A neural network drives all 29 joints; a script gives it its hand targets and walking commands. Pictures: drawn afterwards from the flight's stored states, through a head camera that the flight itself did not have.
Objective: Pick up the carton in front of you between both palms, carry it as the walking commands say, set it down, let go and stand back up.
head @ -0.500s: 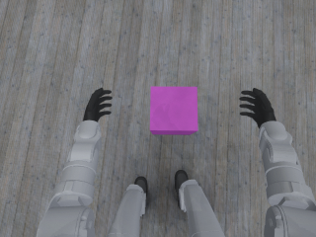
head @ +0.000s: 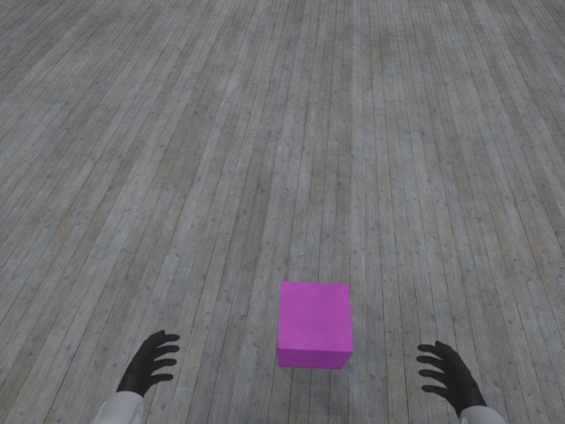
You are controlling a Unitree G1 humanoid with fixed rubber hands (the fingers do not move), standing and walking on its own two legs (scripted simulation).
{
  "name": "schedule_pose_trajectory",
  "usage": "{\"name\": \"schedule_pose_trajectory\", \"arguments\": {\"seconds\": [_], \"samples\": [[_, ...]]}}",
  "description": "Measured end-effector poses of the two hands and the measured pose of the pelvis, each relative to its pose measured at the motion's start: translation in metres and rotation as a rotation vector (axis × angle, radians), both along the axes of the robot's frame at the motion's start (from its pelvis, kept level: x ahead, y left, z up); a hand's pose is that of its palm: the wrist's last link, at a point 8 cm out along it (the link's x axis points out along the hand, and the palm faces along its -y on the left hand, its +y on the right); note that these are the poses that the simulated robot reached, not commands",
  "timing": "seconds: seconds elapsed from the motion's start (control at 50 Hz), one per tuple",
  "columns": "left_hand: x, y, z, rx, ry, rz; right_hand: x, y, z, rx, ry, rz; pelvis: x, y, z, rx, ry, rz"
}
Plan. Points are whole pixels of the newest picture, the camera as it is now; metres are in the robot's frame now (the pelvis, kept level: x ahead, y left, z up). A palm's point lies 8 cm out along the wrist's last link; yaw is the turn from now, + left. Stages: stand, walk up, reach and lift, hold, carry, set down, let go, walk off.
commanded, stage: let go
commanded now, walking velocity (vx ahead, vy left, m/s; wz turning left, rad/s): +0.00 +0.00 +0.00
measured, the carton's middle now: (312, 327) +0.44 -0.07 -0.65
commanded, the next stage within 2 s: stand in 0.46 s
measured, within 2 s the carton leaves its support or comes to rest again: neither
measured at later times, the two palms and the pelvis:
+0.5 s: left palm (127, 401) +0.16 +0.23 -0.07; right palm (474, 404) +0.16 -0.24 -0.07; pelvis +0.00 +0.00 +0.00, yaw +0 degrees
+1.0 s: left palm out of the picture +0.12 +0.27 -0.09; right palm out of the picture +0.13 -0.29 -0.10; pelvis +0.01 -0.01 +0.00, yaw +1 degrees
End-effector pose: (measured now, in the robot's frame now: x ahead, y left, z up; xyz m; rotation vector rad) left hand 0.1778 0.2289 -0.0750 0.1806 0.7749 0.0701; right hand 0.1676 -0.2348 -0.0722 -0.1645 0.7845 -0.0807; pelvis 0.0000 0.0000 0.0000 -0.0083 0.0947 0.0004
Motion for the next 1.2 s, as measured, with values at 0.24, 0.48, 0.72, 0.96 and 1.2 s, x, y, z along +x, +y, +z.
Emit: {"name": "schedule_pose_trajectory", "arguments": {"seconds": [0.24,0.48,0.72,0.96,1.2], "samples": [[-0.015,0.008,0.011,-0.005,0.016,-0.002,-0.005,0.008,0.007,0.003,0.010,0.019,0.001,0.006,0.001,-0.004,-0.165,-0.003],[-0.016,0.002,0.006,0.011,0.024,0.011,-0.004,-0.003,0.007,-0.027,0.025,-0.002,0.003,-0.001,-0.001,-0.001,-0.177,-0.002],[-0.041,0.046,-0.007,0.156,0.101,0.112,-0.015,-0.049,-0.010,-0.130,0.042,-0.055,0.009,-0.006,-0.005,-0.001,-0.120,0.010],[-0.054,0.039,-0.016,0.152,0.140,0.125,-0.036,-0.051,-0.023,-0.138,0.118,-0.058,0.007,-0.010,-0.004,0.001,-0.124,0.017],[-0.071,0.038,-0.020,0.146,0.177,0.131,-0.056,-0.057,-0.025,-0.153,0.160,-0.066,-0.002,-0.012,-0.002,0.004,-0.137,0.018]]}}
